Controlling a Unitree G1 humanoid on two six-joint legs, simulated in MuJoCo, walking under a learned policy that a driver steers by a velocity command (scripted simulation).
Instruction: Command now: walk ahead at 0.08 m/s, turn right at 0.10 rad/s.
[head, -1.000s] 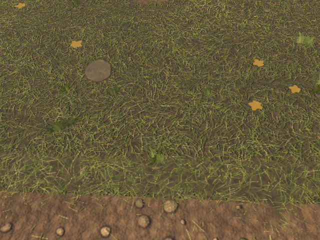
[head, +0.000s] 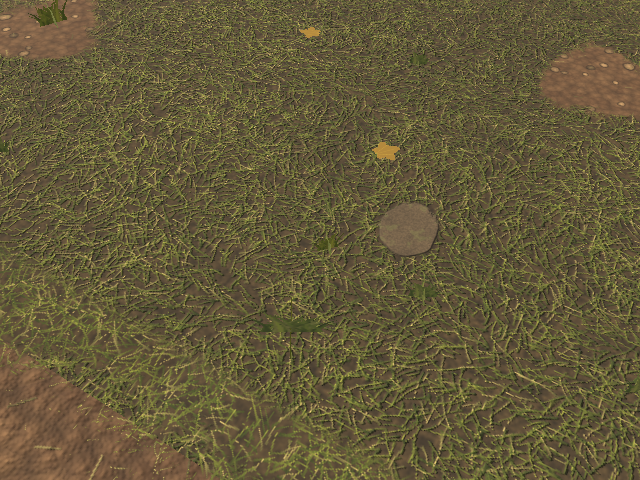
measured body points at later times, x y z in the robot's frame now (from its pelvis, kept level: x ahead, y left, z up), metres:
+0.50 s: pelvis +0.00 +0.02 -0.01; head +0.04 +0.03 +0.44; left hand +0.17 +0.27 -0.14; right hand +0.05 -0.28 -0.11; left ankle +0.04 +0.11 -0.74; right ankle +0.00 -0.11 -0.72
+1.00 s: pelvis -0.02 -0.01 -0.01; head -0.01 -0.04 +0.44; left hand +0.25 +0.15 -0.10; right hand -0.10 -0.30 -0.14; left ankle +0.03 +0.11 -0.69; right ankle -0.07 -0.07 -0.74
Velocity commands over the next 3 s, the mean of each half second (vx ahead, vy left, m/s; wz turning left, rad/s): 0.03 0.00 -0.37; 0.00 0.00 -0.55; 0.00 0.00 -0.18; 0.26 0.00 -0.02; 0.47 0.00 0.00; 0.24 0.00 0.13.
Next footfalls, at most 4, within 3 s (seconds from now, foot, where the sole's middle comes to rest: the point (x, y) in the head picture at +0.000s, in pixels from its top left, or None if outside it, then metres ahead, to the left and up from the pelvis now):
0.04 right None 0.05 -0.12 -0.78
0.44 left None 0.07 0.09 -0.78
0.90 right None -0.04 -0.09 -0.78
1.36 left None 0.08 0.07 -0.78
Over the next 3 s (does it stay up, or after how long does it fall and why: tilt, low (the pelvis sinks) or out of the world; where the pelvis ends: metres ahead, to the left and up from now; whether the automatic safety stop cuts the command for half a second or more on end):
stays up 0.42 -0.35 -0.01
